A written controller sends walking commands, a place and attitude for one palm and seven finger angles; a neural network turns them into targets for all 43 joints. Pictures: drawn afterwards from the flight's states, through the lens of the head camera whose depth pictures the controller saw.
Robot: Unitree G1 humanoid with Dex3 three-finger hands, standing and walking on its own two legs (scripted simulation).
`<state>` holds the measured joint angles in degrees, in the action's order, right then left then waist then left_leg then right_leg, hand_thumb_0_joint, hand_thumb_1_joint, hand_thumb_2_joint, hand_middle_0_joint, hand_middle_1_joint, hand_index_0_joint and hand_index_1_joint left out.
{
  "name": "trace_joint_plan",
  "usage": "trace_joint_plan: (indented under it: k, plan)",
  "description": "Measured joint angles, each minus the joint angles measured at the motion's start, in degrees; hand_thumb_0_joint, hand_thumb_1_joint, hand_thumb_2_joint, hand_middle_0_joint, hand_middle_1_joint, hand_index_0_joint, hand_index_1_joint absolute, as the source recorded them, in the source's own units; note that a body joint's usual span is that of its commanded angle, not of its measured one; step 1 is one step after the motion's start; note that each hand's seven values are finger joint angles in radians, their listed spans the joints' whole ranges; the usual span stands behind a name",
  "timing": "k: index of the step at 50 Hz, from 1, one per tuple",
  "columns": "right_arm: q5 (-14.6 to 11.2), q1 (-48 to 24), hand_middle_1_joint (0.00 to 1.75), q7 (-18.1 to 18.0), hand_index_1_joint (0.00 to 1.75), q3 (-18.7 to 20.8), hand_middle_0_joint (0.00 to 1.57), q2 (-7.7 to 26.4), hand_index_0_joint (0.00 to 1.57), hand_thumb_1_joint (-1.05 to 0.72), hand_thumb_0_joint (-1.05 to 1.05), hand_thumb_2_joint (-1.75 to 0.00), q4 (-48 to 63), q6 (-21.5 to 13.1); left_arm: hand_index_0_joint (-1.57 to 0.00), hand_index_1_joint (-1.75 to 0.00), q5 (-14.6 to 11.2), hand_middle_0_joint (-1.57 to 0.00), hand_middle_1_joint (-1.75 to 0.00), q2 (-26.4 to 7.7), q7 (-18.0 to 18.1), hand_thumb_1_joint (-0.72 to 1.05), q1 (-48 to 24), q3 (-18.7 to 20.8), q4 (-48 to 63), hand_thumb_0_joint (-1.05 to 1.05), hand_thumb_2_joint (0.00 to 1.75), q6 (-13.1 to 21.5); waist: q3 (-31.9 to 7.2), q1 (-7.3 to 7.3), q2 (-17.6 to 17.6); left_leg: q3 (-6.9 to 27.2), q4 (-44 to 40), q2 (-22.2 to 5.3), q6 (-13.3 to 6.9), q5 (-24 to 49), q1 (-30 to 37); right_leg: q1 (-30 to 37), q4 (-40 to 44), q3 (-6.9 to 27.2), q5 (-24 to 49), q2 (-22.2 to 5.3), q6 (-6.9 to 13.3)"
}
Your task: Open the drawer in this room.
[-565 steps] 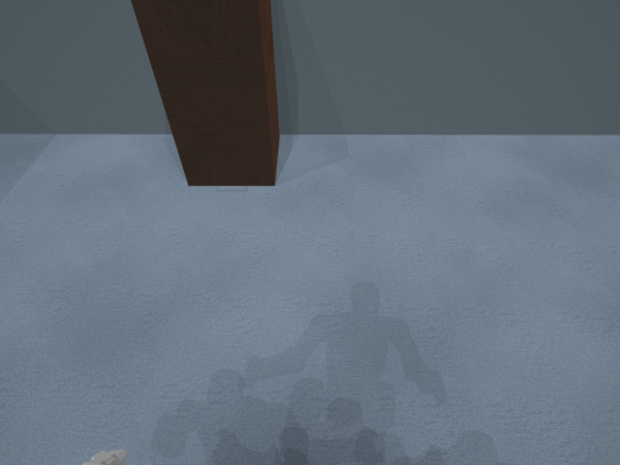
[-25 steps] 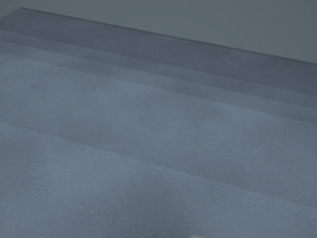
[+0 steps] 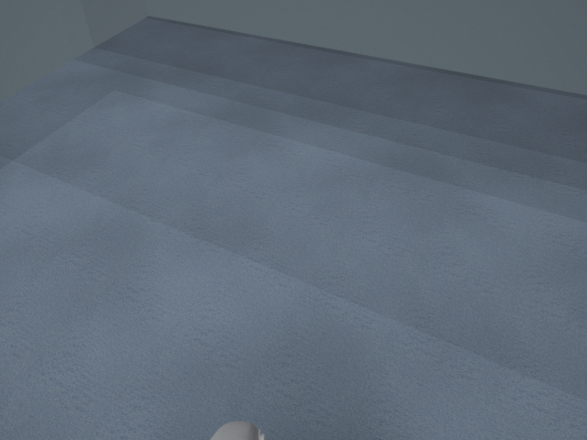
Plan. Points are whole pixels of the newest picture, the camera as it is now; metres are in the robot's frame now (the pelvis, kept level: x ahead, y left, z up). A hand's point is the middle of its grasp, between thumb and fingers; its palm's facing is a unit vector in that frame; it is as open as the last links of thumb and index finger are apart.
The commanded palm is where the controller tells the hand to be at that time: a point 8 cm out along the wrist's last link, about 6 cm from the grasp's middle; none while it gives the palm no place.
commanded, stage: turn or walk to find it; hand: left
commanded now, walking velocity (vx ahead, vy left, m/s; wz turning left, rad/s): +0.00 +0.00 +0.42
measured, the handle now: out of the picture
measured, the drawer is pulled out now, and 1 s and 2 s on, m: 0.00 0.00 0.00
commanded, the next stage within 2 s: none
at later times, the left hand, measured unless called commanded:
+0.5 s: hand out of the picture +0.02 +0.26 -0.16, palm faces +0.24 -0.94 -0.26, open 7.4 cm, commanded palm none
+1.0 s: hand out of the picture -0.09 +0.21 -0.17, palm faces +0.46 -0.86 -0.23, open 7.4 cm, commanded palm none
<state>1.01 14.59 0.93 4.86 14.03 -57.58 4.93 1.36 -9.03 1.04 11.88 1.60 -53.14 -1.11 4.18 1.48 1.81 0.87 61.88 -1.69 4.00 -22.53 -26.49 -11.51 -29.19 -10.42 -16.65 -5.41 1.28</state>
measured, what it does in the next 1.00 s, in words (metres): steps on the spot, turning left: left foot, then right foot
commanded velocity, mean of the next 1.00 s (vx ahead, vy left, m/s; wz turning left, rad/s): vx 0.00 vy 0.00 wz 0.42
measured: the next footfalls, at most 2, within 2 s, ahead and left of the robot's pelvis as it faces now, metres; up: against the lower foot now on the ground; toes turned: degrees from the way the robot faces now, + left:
left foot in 0.18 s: +0.01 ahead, +0.15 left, +0.00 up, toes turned +10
right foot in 0.62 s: +0.06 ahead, -0.08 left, +0.00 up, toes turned +10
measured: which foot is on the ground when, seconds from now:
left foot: up 0.00-0.16, down 0.18-0.62, up 0.64-1.00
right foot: down 0.00-0.18, up 0.20-0.60, down 0.62-1.00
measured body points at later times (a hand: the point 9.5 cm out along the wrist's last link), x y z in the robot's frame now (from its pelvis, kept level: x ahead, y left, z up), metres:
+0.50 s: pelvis -0.02 +0.04 +0.00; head +0.01 +0.05 +0.45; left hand +0.00 +0.31 -0.14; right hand +0.12 -0.18 -0.14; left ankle -0.03 +0.14 -0.74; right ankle +0.01 -0.10 -0.69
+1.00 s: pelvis -0.04 +0.01 -0.01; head -0.01 +0.03 +0.44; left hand -0.11 +0.25 -0.15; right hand +0.12 -0.20 -0.16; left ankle -0.11 +0.12 -0.72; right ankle +0.02 -0.09 -0.74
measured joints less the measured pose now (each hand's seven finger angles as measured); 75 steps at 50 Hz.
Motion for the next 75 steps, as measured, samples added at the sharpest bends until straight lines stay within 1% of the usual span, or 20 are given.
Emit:
trace_joint_plan:
  k: [6,8,9,11,13,17,24,28,30,34,37,40,44,49,52,54,56,61,69,75]
  plan:
    - [-0.6,-3.4,0.29,-0.3,0.30,-1.1,0.19,-0.4,0.20,-0.91,0.01,-0.90,0.0,-0.7,-0.20,-0.30,0.4,-0.21,-0.30,-1.9,-0.3,0.90,1.3,0.5,-1.1,0.01,0.90,0.2,1.1,-2.18,-2.1,-2.8,-16.3,-0.4,-0.3,-3.3,7.4,-1.6,-2.5,-2.6,-0.9,-2.4,-1.4]
    - [-0.7,-4.6,0.29,-0.3,0.30,-1.4,0.19,-0.5,0.20,-0.91,0.01,-0.90,0.9,-1.5,-0.20,-0.30,0.2,-0.21,-0.30,-2.9,-0.3,0.90,1.9,0.9,-1.7,0.01,0.90,-0.1,1.1,-2.47,-2.7,-4.3,-24.7,-0.1,-0.8,1.2,10.8,-2.5,-4.9,-3.6,-2.0,-3.3,-2.3]
    - [-0.6,-5.0,0.29,-0.2,0.30,-1.5,0.19,-0.4,0.20,-0.91,0.01,-0.90,1.5,-2.1,-0.20,-0.30,-0.1,-0.21,-0.30,-3.4,-0.4,0.90,2.4,1.2,-1.9,0.01,0.90,-0.5,0.8,-2.56,-2.7,-4.6,-28.8,-0.1,-2.4,4.3,12.4,-3.5,-7.0,-4.1,-3.0,-3.7,-2.9]
    - [-0.4,-6.4,0.29,-0.3,0.30,-1.7,0.19,-1.3,0.20,-0.91,0.01,-0.90,2.1,-3.0,-0.20,-0.30,-0.3,-0.20,-0.30,-5.0,-0.2,0.90,2.4,1.6,-2.6,0.01,0.90,-1.8,1.4,-3.18,-4.6,-5.0,-27.4,1.0,-4.9,3.5,11.7,-6.8,-14.8,-0.6,-10.0,-3.9,-4.2]
    - [-0.3,-7.0,0.29,-0.7,0.30,-2.1,0.19,-1.8,0.20,-0.91,0.01,-0.90,2.9,-3.7,-0.20,-0.30,-0.4,-0.20,-0.30,-5.9,0.0,0.91,2.0,1.9,-3.6,0.01,0.90,-3.0,1.3,-3.26,-4.7,-4.5,-27.5,1.1,-5.6,3.2,11.9,-10.0,-23.6,2.8,-13.6,-2.1,-4.8]
    - [-0.2,-7.3,0.30,-1.3,0.30,-2.7,0.20,-2.2,0.20,-0.91,0.01,-0.90,3.4,-4.0,-0.20,-0.30,-0.5,-0.20,-0.30,-6.3,-0.5,0.91,0.7,2.1,-3.7,0.01,0.90,-3.0,1.0,-3.22,-3.8,-2.6,-31.9,1.6,-5.8,6.0,13.7,-13.5,-31.2,5.9,-10.0,-0.2,-5.6]
    - [-0.1,-6.3,0.30,-1.0,0.30,-2.7,0.20,-2.5,0.20,-0.91,0.01,-0.90,3.5,-3.6,-0.19,-0.30,-0.6,-0.20,-0.30,-5.2,-0.6,0.91,-2.0,1.5,-1.3,0.01,0.90,-2.5,0.1,-2.36,-2.3,0.2,-35.1,3.0,-5.6,8.8,14.3,-12.3,-24.7,8.1,-8.4,0.9,-6.2]
    - [0.1,-5.1,0.30,-0.8,0.30,-2.2,0.20,-2.1,0.20,-0.90,0.01,-0.90,3.3,-2.8,-0.20,-0.30,-0.8,-0.20,-0.30,-3.9,-0.6,0.91,-3.3,1.0,0.1,0.01,0.90,-1.8,-0.1,-1.22,-0.9,2.1,-33.4,3.4,-4.7,8.6,12.8,-8.2,-14.5,7.8,-7.1,2.3,-5.6]
    - [-0.1,-4.2,0.30,-0.8,0.30,-1.9,0.20,-1.9,0.20,-0.90,0.01,-0.90,3.1,-2.5,-0.20,-0.30,-0.9,-0.20,-0.30,-3.6,-0.6,0.91,-3.3,0.7,1.0,0.01,0.90,-0.9,-0.6,-0.99,-0.6,3.0,-31.2,4.0,-3.9,7.9,11.3,-4.6,-5.8,7.2,-1.9,2.8,-5.2]
    - [-0.3,-3.0,0.30,-0.6,0.30,-0.7,0.20,-0.6,0.20,-0.91,0.01,-0.90,2.3,-1.1,-0.20,-0.30,-0.3,-0.20,-0.30,-1.7,-0.4,0.91,-2.8,0.0,1.8,0.01,0.90,0.4,-0.3,-0.59,1.5,3.8,-13.6,4.6,-3.0,-3.4,4.2,-3.8,-4.7,4.2,-0.6,2.7,-0.3]
    - [-0.1,-2.5,0.30,-0.1,0.30,-0.1,0.20,0.2,0.20,-0.91,0.01,-0.90,1.6,-0.4,-0.20,-0.30,-0.3,-0.20,-0.30,-0.7,-0.2,0.90,-1.6,-0.2,1.7,0.01,0.90,0.2,-0.1,-0.55,1.6,2.1,0.4,3.7,-2.3,-1.8,-0.4,-2.4,-2.5,2.6,0.2,1.9,0.3]
    - [0.0,-1.7,0.29,0.1,0.30,0.0,0.20,0.4,0.20,-0.91,0.01,-0.90,1.1,-0.3,-0.20,-0.30,-0.2,-0.20,-0.30,-0.4,-0.1,0.90,-0.6,-0.3,1.0,0.01,0.90,0.0,0.0,-0.22,1.2,0.9,4.5,1.9,-1.2,0.6,-1.3,-1.4,-0.8,0.9,1.0,1.1,0.2]
    - [-0.1,-1.2,0.29,0.1,0.30,-0.3,0.19,0.1,0.20,-0.91,0.01,-0.90,0.2,-0.1,-0.20,-0.30,0.1,-0.20,-0.30,-0.5,-0.1,0.90,0.3,-0.3,0.2,0.01,0.90,0.2,0.4,-0.70,-0.2,-0.6,-1.7,0.1,-0.2,-1.3,1.5,-1.0,-0.3,-1.2,1.3,-0.4,-0.1]
    - [-0.6,-3.0,0.29,-0.1,0.30,-1.2,0.19,-0.6,0.20,-0.91,0.01,-0.90,0.0,-0.5,-0.20,-0.30,0.4,-0.21,-0.30,-1.8,-0.3,0.90,1.3,0.3,-0.9,0.01,0.90,0.1,1.1,-2.16,-2.0,-3.2,-14.7,-0.5,-0.5,-3.8,6.9,-2.2,-2.3,-3.2,0.7,-2.5,-1.2]
    - [-0.7,-3.9,0.29,0.0,0.30,-1.6,0.19,-0.9,0.20,-0.91,0.01,-0.90,1.2,-1.7,-0.20,-0.30,0.1,-0.21,-0.30,-3.1,-0.4,0.90,2.1,0.9,-1.8,0.01,0.90,-0.5,0.9,-2.41,-2.7,-4.8,-26.4,-0.3,-1.3,2.5,11.6,-4.0,-6.0,-4.7,-0.8,-3.8,-2.6]
    - [-0.4,-4.9,0.29,-0.1,0.30,-1.8,0.19,-1.7,0.20,-0.91,0.01,-0.90,1.9,-2.7,-0.20,-0.30,-0.3,-0.21,-0.30,-4.6,-0.4,0.90,2.2,1.6,-2.4,0.01,0.90,-1.7,1.2,-2.83,-4.6,-5.3,-26.3,1.0,-4.0,3.7,11.2,-6.8,-12.3,-2.0,-6.1,-4.6,-3.7]
    - [-0.2,-5.3,0.29,-0.4,0.30,-2.2,0.19,-2.4,0.20,-0.91,0.01,-0.90,2.5,-3.3,-0.20,-0.30,-0.3,-0.20,-0.30,-5.3,-0.1,0.90,2.0,1.9,-3.3,0.01,0.90,-3.1,1.0,-3.06,-4.7,-5.1,-26.3,1.2,-5.8,3.4,11.1,-10.3,-21.1,2.2,-11.5,-2.8,-4.3]
    - [-0.2,-5.3,0.30,-1.2,0.30,-3.0,0.20,-3.2,0.20,-0.91,0.01,-0.90,2.7,-3.8,-0.20,-0.30,-0.3,-0.20,-0.30,-6.1,-0.7,0.91,0.6,2.3,-3.8,0.01,0.90,-3.1,0.1,-2.94,-3.8,-3.1,-33.1,2.0,-6.7,7.5,13.3,-14.8,-32.5,6.7,-6.8,-0.4,-5.4]
    - [-0.1,-4.0,0.30,-1.1,0.30,-2.7,0.20,-3.5,0.20,-0.91,0.01,-0.90,2.7,-3.7,-0.19,-0.30,-0.5,-0.20,-0.30,-5.1,-0.4,0.91,-2.1,1.8,-1.7,0.01,0.90,-2.5,-0.8,-1.77,-2.5,0.0,-37.0,3.8,-6.7,10.8,13.6,-12.6,-26.5,8.8,-7.1,0.9,-6.3]
    - [0.2,-2.5,0.30,-1.0,0.30,-1.9,0.20,-2.6,0.20,-0.90,0.01,-0.90,2.4,-2.8,-0.20,-0.30,-0.9,-0.20,-0.30,-3.2,-0.3,0.91,-4.5,1.0,0.2,0.01,0.90,-1.7,-0.8,-0.01,-0.7,2.8,-34.5,4.6,-5.3,10.8,10.9,-7.1,-12.7,8.5,-6.5,3.0,-5.2]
